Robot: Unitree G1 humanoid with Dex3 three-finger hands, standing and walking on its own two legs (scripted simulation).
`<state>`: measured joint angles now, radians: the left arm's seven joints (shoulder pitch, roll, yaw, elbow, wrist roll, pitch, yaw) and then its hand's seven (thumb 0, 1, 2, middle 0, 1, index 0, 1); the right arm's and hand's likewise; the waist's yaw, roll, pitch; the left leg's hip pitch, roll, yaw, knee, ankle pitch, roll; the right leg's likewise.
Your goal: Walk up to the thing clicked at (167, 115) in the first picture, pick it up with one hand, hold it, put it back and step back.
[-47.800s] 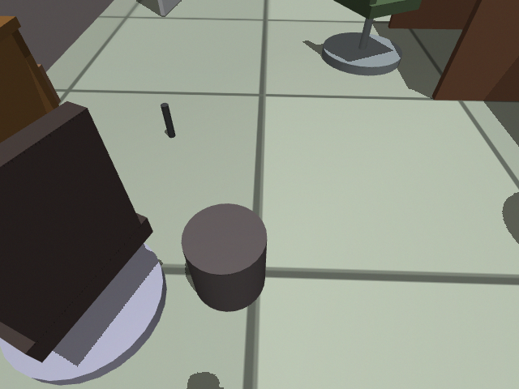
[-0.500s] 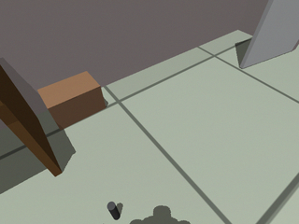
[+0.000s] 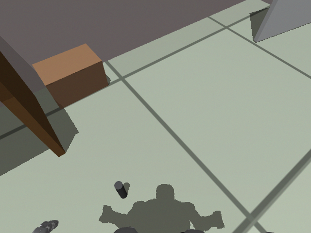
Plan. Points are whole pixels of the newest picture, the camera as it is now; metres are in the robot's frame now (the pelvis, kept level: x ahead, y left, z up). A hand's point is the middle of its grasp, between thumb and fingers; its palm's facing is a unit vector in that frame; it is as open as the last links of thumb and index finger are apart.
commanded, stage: step back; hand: left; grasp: from the side
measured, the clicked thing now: (121, 190) +0.38 +0.19 -0.65
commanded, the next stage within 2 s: none
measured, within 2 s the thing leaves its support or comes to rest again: neither
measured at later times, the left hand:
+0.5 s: hand out of the picture +0.02 +0.27 -0.16, palm faces -0.10 -0.91 -0.39, open 7.4 cm
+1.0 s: hand out of the picture -0.11 +0.30 -0.15, palm faces -0.03 -0.94 -0.33, open 7.4 cm
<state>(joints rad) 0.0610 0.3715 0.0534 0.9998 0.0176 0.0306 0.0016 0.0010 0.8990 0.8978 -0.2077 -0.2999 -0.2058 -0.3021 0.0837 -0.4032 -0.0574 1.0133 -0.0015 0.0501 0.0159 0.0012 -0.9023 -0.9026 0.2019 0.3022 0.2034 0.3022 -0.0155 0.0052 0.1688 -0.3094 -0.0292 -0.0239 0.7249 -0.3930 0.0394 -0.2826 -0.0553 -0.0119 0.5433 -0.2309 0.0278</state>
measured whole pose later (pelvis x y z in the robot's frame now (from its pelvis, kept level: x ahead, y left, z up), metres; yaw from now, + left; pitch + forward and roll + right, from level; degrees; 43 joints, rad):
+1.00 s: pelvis -0.23 +0.04 +0.00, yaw -1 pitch -2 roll -2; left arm 0.13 0.39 0.07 0.82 0.01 0.08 0.01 0.00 0.90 0.90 -0.21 -0.30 -0.20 -0.30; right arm 0.19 -0.34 -0.04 0.88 -0.04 0.03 -0.01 0.00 -0.90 -0.90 0.21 0.30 0.21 0.30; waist -0.01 -0.05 0.17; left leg -0.25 0.00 -0.05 0.58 -0.29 0.02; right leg -0.50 0.13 0.16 1.17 -0.49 -0.01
